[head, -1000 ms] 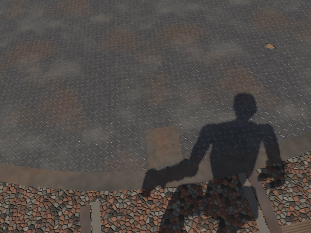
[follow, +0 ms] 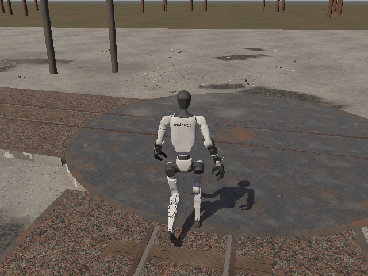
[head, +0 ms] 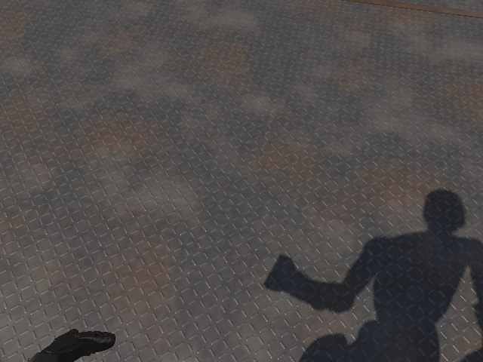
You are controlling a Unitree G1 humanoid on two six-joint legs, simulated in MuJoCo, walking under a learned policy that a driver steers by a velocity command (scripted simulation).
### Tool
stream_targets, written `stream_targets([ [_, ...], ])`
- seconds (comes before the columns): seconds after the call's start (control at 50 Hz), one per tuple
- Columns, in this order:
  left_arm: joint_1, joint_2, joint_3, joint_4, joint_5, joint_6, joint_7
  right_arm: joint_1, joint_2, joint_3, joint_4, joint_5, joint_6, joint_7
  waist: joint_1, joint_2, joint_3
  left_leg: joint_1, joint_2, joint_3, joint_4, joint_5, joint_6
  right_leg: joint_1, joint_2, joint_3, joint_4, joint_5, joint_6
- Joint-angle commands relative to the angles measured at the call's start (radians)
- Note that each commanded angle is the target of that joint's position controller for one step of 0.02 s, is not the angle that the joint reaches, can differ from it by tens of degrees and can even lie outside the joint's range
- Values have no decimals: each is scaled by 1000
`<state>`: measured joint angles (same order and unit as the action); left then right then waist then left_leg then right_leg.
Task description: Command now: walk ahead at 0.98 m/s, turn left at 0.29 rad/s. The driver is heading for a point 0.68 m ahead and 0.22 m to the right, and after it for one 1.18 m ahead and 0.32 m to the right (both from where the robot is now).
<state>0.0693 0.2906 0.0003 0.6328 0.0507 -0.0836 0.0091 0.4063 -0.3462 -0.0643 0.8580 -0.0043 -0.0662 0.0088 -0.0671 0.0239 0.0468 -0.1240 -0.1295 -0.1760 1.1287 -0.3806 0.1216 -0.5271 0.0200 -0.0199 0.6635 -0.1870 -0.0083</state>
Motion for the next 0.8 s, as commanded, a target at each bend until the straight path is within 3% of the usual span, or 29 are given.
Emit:
stream_targets([
  [0.02, 281, 124, 73, 66, -4, 1, -5, -124, -63, 11, -128, -35, -19, 21, 153, -55, -146, -569, 103, 37, 235, 97, -11, 598, -311, 644, -380, -385, -228],
  [0.04, 309, 107, 66, 102, -5, -5, -4, -197, -44, 16, -158, -51, -15, 29, 141, -38, -92, -564, 120, 29, 187, 69, -15, 513, -265, 559, -385, -285, -220],
  [0.06, 327, 96, 60, 137, -8, -11, -6, -202, -14, 28, -183, -58, -9, 37, 100, -95, -58, -575, 136, 32, 151, 34, -25, 462, -251, 524, -394, -226, -231],
  [0.08, 350, 83, 57, 161, -21, -18, -11, -235, -3, 37, -203, -66, -4, 36, 86, -108, -32, -597, 158, 46, 103, -3, -38, 441, -237, 506, -412, -153, -238],
  [0.12, 354, 95, 60, 175, -37, -27, -8, -318, -1, 52, -263, -77, 1, 40, 56, -98, 23, -642, 212, 64, -42, -4, -78, 374, -235, 479, -472, -120, -248],
  [0.14, 327, 110, 65, 165, -34, -28, -4, -367, -6, 62, -294, -71, -3, 48, 46, -91, 42, -594, 225, 84, -161, 67, -96, 298, -217, 434, -513, -95, -243],
  [0.18, 247, 163, 88, 140, -32, -26, -10, -386, 6, 81, -300, -45, -10, 71, 16, -93, 40, -249, 180, 151, -416, 243, -117, 54, -132, 293, -574, -57, -199],
  [0.22, 273, 219, 105, 143, -46, -31, -29, -348, -31, 65, -270, -28, -5, 69, 10, -86, 19, -44, 138, 195, -438, 334, -121, 11, -163, 296, -596, 52, -193],
  [0.26, 318, 226, 105, 157, -54, -30, -38, -291, -75, 41, -241, -36, -4, 43, -14, -32, -31, 42, 121, 199, -511, 296, -112, 130, -149, 261, -421, 274, -157],
  [0.28, 342, 231, 106, 170, -52, -26, -41, -175, -100, 23, -202, -46, -8, 25, -67, 5, -108, 168, 97, 214, -541, 236, -102, 160, -99, 218, -193, 409, -136],
  [0.3, 336, 214, 102, 172, -54, -29, -41, -25, -138, 2, -178, -64, -14, 2, -148, 12, -203, 368, 172, 165, -523, 158, -88, 49, -45, 188, 91, 366, -113],
  [0.32, 323, 78, 72, 143, -41, -31, -32, 146, -217, -18, -164, -88, -22, -20, -174, 199, -304, 497, 458, -179, -620, -245, -73, -98, 21, 155, 486, -229, -100],
  [0.34, 405, 50, 63, 91, -87, -20, -26, 79, -258, -25, -188, -81, -11, -24, -75, 320, -351, 446, 624, -695, -910, -477, -25, -250, 53, 134, 699, -275, -104],
  [0.36, 358, 89, 67, 107, -62, 2, -20, -42, -173, -17, -196, -63, -7, -23, -23, 179, -191, 326, 584, -618, -923, -523, 5, -318, -29, 117, 755, -160, -104],
  [0.38, 295, 91, 67, 110, -42, 14, -29, -102, -93, -2, -202, -52, -11, -18, -10, 88, -100, 223, 532, -421, -889, -342, 9, -317, -69, 96, 718, -96, -99],
  [0.4, 264, 82, 67, 119, -38, 25, -39, -119, -58, 5, -188, -54, -17, -12, 11, 46, -44, 142, 480, -264, -889, -131, -1, -286, -95, 96, 683, -73, -86],
  [0.44, 245, 48, 64, 113, -27, 53, -59, -105, -30, 12, -148, -37, -34, -13, 52, 88, -3, 60, 427, -71, -915, 81, -27, -251, -131, 93, 637, -65, -72],
  [0.48, 164, 20, 56, 74, -25, 74, -72, -64, 1, 17, -103, -17, -50, -5, 62, 67, 17, 81, 413, 61, -939, 290, -39, -307, -141, 74, 626, -35, -71],
  [0.52, 71, 12, 46, 22, -24, 75, -83, -55, 21, 22, -80, -16, -61, -2, 73, 61, 37, 90, 386, 201, -951, 517, -49, -331, -135, 37, 559, 41, -80],
  [0.54, 29, 6, 39, -2, -25, 73, -89, -67, 15, 20, -74, -17, -65, -5, 83, 78, 46, 72, 367, 263, -968, 552, -56, -310, -133, 20, 487, 93, -86],
  [0.58, -57, 13, 27, -35, -28, 71, -106, -84, -7, 17, -64, -19, -65, -14, 88, 35, 75, 38, 324, 376, -1016, 599, -77, -208, -107, -58, 271, 177, -109],
  [0.62, -95, 17, 19, -43, -27, 71, -115, -39, -53, 10, -48, -20, -63, -24, 86, 14, 68, 51, 313, 441, -980, 969, -92, -44, -27, -165, 130, 205, -142],
  [0.66, 14, 63, 32, -8, -29, 71, -106, -26, -132, -9, -53, -22, -46, -40, 161, 64, -27, 143, 348, 443, -790, 1367, -108, 110, 48, -194, 100, 153, -171],
  [0.7, 366, 149, 72, 92, -27, 68, -82, -106, -183, -25, -87, -31, -13, -48, 339, 84, -198, 67, 381, 407, -339, 1438, -91, 486, 82, -122, 69, 86, -225],
  [0.72, 499, 196, 102, 150, -31, 70, -56, -114, -167, -25, -89, -41, -4, -37, 370, 5, -244, -112, 311, 403, 14, 970, -97, 722, 72, -40, 7, 32, -254],
  [0.74, 413, 273, 125, 146, -47, 84, -31, -116, -25, 12, -120, -57, -12, -15, 257, -238, -154, -429, 131, 384, 411, -53, -123, 782, -62, 195, 10, 68, -289],
  [0.76, 352, 373, 138, 81, -17, 91, -30, -18, -28, 23, -237, -30, -30, -16, 152, -277, -364, -732, 93, 172, 611, -156, -148, 1056, -262, 719, -168, 31, -491],
  [0.78, 366, 334, 144, 65, -24, 99, -15, -125, -85, 26, -256, -35, -57, -15, 212, -118, -342, -814, 130, 81, 542, -48, -142, 996, -294, 872, -378, -235, -484],
  [0.8, 327, 270, 131, 83, -28, 92, -5, -159, -103, 27, -248, -34, -66, -14, 162, -10, -150, -801, 181, 78, 414, 18, -137, 801, -268, 804, -437, -258, -432],
])
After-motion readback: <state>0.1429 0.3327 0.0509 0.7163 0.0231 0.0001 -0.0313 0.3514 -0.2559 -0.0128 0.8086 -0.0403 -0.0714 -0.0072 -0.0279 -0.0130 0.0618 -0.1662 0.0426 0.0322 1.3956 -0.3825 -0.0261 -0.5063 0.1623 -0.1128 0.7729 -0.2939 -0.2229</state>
